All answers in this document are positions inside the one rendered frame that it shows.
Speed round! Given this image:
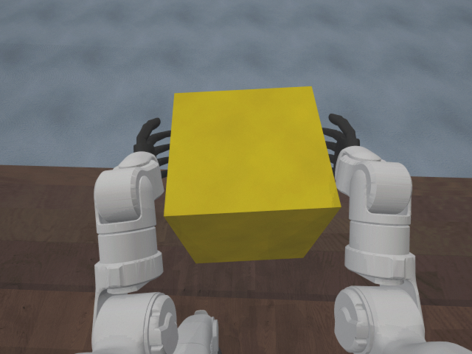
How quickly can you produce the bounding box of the carton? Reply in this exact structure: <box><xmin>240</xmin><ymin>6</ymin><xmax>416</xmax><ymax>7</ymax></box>
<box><xmin>164</xmin><ymin>86</ymin><xmax>341</xmax><ymax>263</ymax></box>

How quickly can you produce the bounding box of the robot right forearm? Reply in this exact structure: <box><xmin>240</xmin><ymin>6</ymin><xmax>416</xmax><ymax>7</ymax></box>
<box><xmin>335</xmin><ymin>146</ymin><xmax>425</xmax><ymax>336</ymax></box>

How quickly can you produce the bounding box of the left robot hand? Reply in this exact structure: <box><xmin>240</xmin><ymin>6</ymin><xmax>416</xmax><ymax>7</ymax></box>
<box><xmin>133</xmin><ymin>118</ymin><xmax>171</xmax><ymax>178</ymax></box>

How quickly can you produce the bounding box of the robot left forearm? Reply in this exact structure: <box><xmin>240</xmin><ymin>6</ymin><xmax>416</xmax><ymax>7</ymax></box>
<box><xmin>91</xmin><ymin>151</ymin><xmax>164</xmax><ymax>350</ymax></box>

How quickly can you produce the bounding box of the robot left thigh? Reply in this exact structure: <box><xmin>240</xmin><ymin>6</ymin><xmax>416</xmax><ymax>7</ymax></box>
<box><xmin>173</xmin><ymin>314</ymin><xmax>218</xmax><ymax>354</ymax></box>

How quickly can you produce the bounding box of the robot right upper arm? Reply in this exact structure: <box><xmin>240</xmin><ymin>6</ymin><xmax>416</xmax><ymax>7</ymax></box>
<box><xmin>334</xmin><ymin>285</ymin><xmax>472</xmax><ymax>354</ymax></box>

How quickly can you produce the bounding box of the robot left upper arm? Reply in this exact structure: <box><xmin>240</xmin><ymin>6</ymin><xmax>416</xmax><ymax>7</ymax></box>
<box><xmin>75</xmin><ymin>292</ymin><xmax>178</xmax><ymax>354</ymax></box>

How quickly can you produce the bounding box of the right robot hand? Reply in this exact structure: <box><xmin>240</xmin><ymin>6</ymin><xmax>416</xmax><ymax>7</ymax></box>
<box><xmin>322</xmin><ymin>114</ymin><xmax>360</xmax><ymax>177</ymax></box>

